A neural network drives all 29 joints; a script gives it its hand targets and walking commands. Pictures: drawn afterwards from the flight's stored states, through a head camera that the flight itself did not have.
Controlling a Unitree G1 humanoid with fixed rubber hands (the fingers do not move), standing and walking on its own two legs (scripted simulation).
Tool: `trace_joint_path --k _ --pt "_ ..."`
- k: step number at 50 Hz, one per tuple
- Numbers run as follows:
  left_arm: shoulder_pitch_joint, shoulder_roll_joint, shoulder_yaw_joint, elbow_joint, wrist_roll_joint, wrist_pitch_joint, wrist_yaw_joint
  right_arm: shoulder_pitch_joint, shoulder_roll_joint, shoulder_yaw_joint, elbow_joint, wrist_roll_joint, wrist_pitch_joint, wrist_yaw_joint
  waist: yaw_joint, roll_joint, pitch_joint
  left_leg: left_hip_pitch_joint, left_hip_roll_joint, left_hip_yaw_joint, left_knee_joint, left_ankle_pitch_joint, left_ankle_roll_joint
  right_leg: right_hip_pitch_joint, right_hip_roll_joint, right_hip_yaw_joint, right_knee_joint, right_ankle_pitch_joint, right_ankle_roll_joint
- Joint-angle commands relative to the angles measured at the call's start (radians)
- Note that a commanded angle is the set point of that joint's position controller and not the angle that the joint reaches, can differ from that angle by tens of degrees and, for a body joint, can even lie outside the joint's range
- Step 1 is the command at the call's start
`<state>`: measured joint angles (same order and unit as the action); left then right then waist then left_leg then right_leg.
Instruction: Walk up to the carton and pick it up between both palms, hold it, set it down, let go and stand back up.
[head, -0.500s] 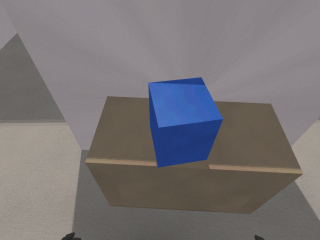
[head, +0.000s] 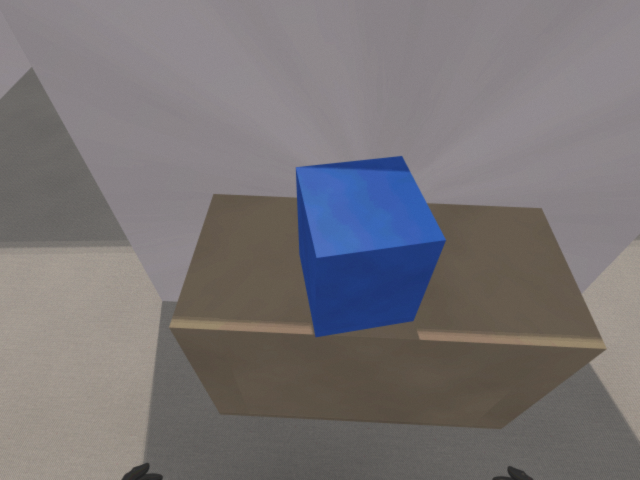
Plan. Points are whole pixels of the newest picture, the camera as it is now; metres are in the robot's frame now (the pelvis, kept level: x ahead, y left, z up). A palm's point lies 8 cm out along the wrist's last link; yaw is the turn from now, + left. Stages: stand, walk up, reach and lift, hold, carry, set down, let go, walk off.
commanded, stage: stand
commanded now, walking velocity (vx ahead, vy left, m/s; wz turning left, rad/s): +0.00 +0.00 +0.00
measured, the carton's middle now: (357, 248) +0.52 -0.05 -0.09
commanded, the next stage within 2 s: walk up in 0.50 s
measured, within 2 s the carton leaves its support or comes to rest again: neither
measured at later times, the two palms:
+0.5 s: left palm out of the picture +0.08 +0.26 -0.10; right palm out of the picture +0.09 -0.26 -0.10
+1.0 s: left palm out of the picture +0.08 +0.24 -0.10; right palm out of the picture +0.07 -0.32 -0.12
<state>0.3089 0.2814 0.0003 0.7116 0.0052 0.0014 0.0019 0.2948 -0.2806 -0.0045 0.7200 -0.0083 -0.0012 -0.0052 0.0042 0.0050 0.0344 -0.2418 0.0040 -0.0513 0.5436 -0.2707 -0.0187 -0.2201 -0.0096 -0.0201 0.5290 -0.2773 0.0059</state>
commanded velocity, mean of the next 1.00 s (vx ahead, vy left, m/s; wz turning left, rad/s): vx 0.00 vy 0.00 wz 0.00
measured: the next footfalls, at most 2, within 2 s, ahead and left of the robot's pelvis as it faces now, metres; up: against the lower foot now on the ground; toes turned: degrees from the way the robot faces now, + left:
left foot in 1.26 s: +0.20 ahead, +0.08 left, +0.00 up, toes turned -1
right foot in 1.44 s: +0.12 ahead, -0.15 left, +0.00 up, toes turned -10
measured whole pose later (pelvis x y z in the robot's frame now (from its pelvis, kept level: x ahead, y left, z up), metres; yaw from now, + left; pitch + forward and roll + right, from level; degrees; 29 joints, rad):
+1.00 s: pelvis +0.04 -0.04 -0.01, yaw -1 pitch -3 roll +0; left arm 0.45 0.27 0.05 0.66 0.06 -0.04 0.00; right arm 0.41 -0.31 -0.05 0.74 -0.05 0.03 0.00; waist 0.01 0.03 0.06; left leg -0.35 0.01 -0.05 0.99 -0.49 -0.01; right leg -0.22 0.02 -0.05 0.60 -0.34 -0.04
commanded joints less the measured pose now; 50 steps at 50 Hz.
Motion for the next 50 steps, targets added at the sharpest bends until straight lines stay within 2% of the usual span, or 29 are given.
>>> trace_joint_path --k 1,34,35,36,37,38,39,40,41,42,43,44,45,46,47,48,49,50 --pt "0.021 0.127 0.037 -0.062 0.000 -0.014 0.004 0.014 -0.123 -0.034 -0.067 0.000 -0.014 -0.004 0.000 0.002 -0.004 -0.019 0.068 -0.074 -0.103 0.113 0.041 -0.009 -0.082 0.091 -0.102 0.086 -0.035" --pt "0.028 0.127 0.038 -0.048 0.000 -0.015 0.006 0.015 -0.125 -0.033 -0.050 0.001 -0.014 -0.005 0.000 0.001 0.002 -0.015 0.069 -0.070 -0.114 0.102 0.040 -0.008 -0.079 0.096 -0.109 0.082 -0.033" --pt "0.116 0.128 0.066 -0.045 0.035 -0.015 -0.009 0.115 -0.128 -0.066 -0.052 -0.045 -0.022 0.004 -0.004 -0.022 -0.082 0.038 0.042 -0.072 -0.094 -0.346 0.081 0.007 -0.027 0.069 -0.041 -0.349 -0.060" --pt "0.088 0.124 0.070 -0.056 0.040 -0.014 -0.015 0.114 -0.151 -0.077 -0.052 -0.049 -0.023 0.005 -0.016 0.006 0.034 -0.004 0.077 -0.145 -0.119 -0.458 0.112 -0.123 -0.030 0.087 -0.001 -0.418 -0.066" --pt "0.068 0.105 0.071 -0.076 0.041 -0.014 -0.021 0.131 -0.171 -0.091 -0.052 -0.045 -0.024 0.005 -0.032 0.055 0.105 -0.003 0.139 -0.246 -0.181 -0.532 0.154 -0.232 -0.022 0.074 0.062 -0.400 -0.060" --pt "0.047 0.078 0.064 -0.102 0.040 -0.018 -0.027 0.158 -0.197 -0.098 -0.047 -0.041 -0.027 0.004 -0.050 0.121 0.144 0.016 0.225 -0.380 -0.279 -0.574 0.215 -0.310 0.006 0.021 0.171 -0.290 -0.042" --pt "0.041 0.075 0.064 -0.126 0.048 -0.023 -0.030 0.152 -0.226 -0.106 -0.047 -0.049 -0.029 -0.001 -0.056 0.156 0.169 0.030 0.304 -0.466 -0.339 -0.550 0.269 -0.355 -0.003 0.004 0.236 -0.196 -0.031" --pt "0.040 0.088 0.070 -0.139 0.054 -0.027 -0.029 0.150 -0.220 -0.105 -0.044 -0.056 -0.030 -0.005 -0.063 0.153 0.151 0.034 0.325 -0.482 -0.342 -0.499 0.288 -0.366 -0.036 0.040 0.262 -0.212 -0.026" --pt "0.055 0.089 0.076 -0.149 0.050 -0.031 -0.030 0.133 -0.215 -0.102 -0.043 -0.059 -0.030 -0.005 -0.052 0.150 0.120 0.025 0.317 -0.452 -0.323 -0.467 0.281 -0.330 -0.048 0.050 0.233 -0.234 -0.024" --pt "0.091 0.081 0.081 -0.151 0.044 -0.038 -0.032 0.091 -0.210 -0.099 -0.045 -0.057 -0.027 -0.002 -0.024 0.161 0.100 -0.010 0.293 -0.386 -0.288 -0.425 0.253 -0.245 -0.053 0.046 0.155 -0.198 -0.030" --pt "0.153 0.075 0.088 -0.138 0.044 -0.047 -0.034 0.036 -0.194 -0.092 -0.053 -0.046 -0.021 0.004 0.015 0.160 0.073 -0.109 0.232 -0.280 -0.238 -0.394 0.207 -0.070 -0.023 0.008 0.066 -0.102 -0.036" --pt "0.240 0.079 0.100 -0.112 0.046 -0.056 -0.032 -0.017 -0.168 -0.082 -0.068 -0.036 -0.013 0.010 0.069 0.137 0.044 -0.262 0.148 -0.159 -0.142 -0.403 0.154 0.157 0.029 -0.025 0.004 -0.037 -0.042" --pt "0.292 0.110 0.112 -0.092 0.050 -0.062 -0.019 -0.028 -0.093 -0.055 -0.081 -0.026 -0.005 0.011 0.100 0.025 0.033 -0.396 0.037 -0.030 0.065 -0.344 0.084 0.291 -0.012 0.087 -0.064 -0.053 -0.050" --pt "0.325 0.229 0.134 -0.099 0.056 -0.062 -0.004 -0.010 0.002 -0.025 -0.119 -0.020 -0.006 0.009 0.121 -0.226 0.030 -0.497 -0.068 0.093 0.388 -0.337 0.009 0.263 -0.278 0.530 -0.304 -0.416 -0.134" --pt "0.335 0.244 0.135 -0.088 0.063 -0.051 0.011 0.028 -0.084 -0.049 -0.129 -0.046 0.005 0.000 0.096 -0.095 0.113 -0.475 -0.009 -0.015 0.519 -0.344 0.014 0.141 -0.408 0.674 -0.349 -0.404 -0.213" --pt "0.299 0.213 0.121 -0.082 0.060 -0.047 0.018 0.054 -0.112 -0.058 -0.115 -0.050 0.014 0.002 0.055 -0.029 0.172 -0.467 0.025 -0.042 0.584 -0.268 0.013 0.085 -0.410 0.636 -0.327 -0.266 -0.241" --pt "0.263 0.181 0.103 -0.087 0.056 -0.048 0.019 0.065 -0.109 -0.059 -0.106 -0.046 0.012 0.004 0.039 -0.020 0.190 -0.455 0.039 -0.041 0.593 -0.207 0.010 0.084 -0.357 0.509 -0.280 -0.017 -0.237" --pt "0.222 0.184 0.101 -0.098 0.056 -0.049 0.023 0.088 -0.106 -0.061 -0.102 -0.046 0.009 0.007 0.025 -0.029 0.152 -0.431 0.059 -0.032 0.566 -0.160 0.007 0.096 -0.338 0.446 -0.277 0.031 -0.236"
